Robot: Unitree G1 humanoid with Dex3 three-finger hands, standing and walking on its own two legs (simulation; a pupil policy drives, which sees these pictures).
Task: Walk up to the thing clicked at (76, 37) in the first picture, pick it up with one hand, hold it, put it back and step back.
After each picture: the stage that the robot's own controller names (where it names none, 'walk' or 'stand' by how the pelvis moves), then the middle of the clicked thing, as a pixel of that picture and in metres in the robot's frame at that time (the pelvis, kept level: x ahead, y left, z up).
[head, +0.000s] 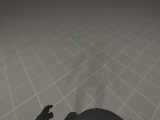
stand; (76, 36) +1.96 +0.43 -0.72
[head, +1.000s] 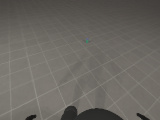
walk; (87, 40) +1.85 +0.15 -0.69
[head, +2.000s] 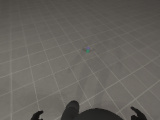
walk; (87, 50) +1.27 +0.09 -0.69
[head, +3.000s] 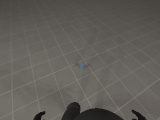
walk; (81, 66) +0.84 +0.14 -0.70
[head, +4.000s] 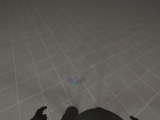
walk; (74, 82) +0.58 +0.18 -0.71
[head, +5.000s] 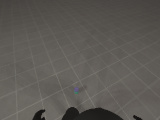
walk; (76, 90) +0.44 +0.14 -0.71
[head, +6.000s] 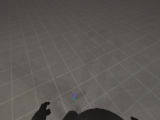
stand; (74, 96) +0.36 +0.17 -0.71
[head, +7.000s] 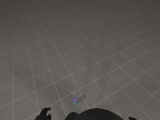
stand; (75, 101) +0.34 +0.18 -0.72
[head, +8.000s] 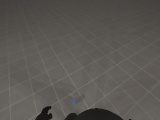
stand; (73, 101) +0.32 +0.19 -0.73
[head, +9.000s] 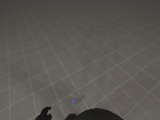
stand; (73, 102) +0.31 +0.19 -0.73
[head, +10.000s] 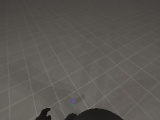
stand; (73, 102) +0.31 +0.19 -0.73
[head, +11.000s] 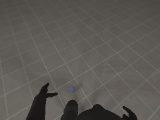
go down; (71, 90) +0.34 +0.19 -0.67
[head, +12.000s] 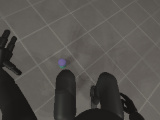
go down; (62, 63) +0.40 +0.22 -0.30
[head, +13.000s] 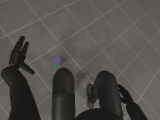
close in; (57, 61) +0.39 +0.23 -0.28
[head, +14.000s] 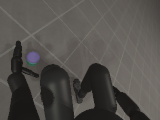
close; (32, 59) +0.38 +0.26 -0.22
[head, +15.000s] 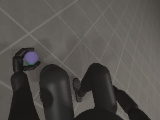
close; (31, 59) +0.37 +0.26 -0.22
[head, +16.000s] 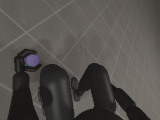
lift; (32, 61) +0.35 +0.25 -0.23
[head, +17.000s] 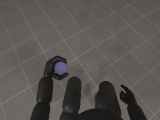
lift; (61, 69) +0.32 +0.21 -0.01
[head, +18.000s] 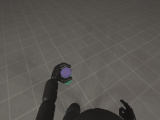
hold; (66, 76) +0.31 +0.17 +0.01
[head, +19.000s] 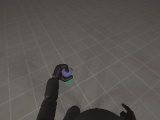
hold; (67, 75) +0.31 +0.17 +0.00
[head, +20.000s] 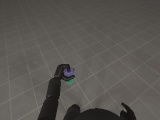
hold; (69, 75) +0.32 +0.16 +0.00
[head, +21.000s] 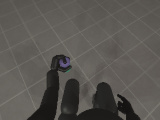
crouch; (65, 65) +0.38 +0.19 -0.08
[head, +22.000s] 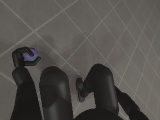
lower; (31, 57) +0.38 +0.27 -0.22
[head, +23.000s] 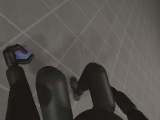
lower; (23, 56) +0.39 +0.28 -0.23
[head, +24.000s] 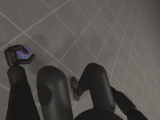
lower; (24, 56) +0.39 +0.28 -0.23
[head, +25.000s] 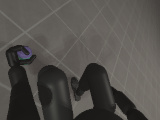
lower; (25, 56) +0.39 +0.28 -0.22
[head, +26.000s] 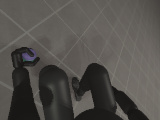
loosen; (29, 58) +0.38 +0.27 -0.22
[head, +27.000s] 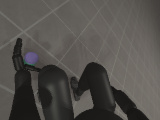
withdraw; (30, 60) +0.37 +0.25 -0.22
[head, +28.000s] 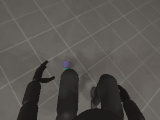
walk; (66, 65) +0.39 +0.21 -0.31
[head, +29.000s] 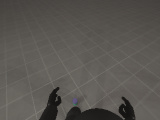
stand; (75, 101) +0.32 +0.14 -0.65
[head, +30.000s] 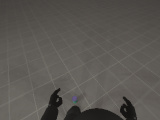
stand; (74, 99) +0.33 +0.16 -0.67
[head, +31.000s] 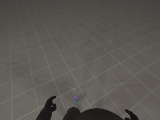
stand; (75, 99) +0.33 +0.15 -0.69
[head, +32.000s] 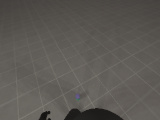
walk; (77, 97) +0.35 +0.15 -0.72
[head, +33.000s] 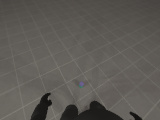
walk; (81, 84) +0.45 +0.04 -0.71
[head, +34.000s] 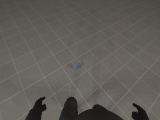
walk; (75, 67) +0.70 +0.20 -0.70
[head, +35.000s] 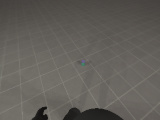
stand; (83, 63) +0.99 +0.17 -0.70
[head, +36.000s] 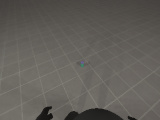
stand; (82, 64) +0.99 +0.16 -0.72
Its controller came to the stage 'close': yes
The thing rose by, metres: 0.72
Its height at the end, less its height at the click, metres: +0.00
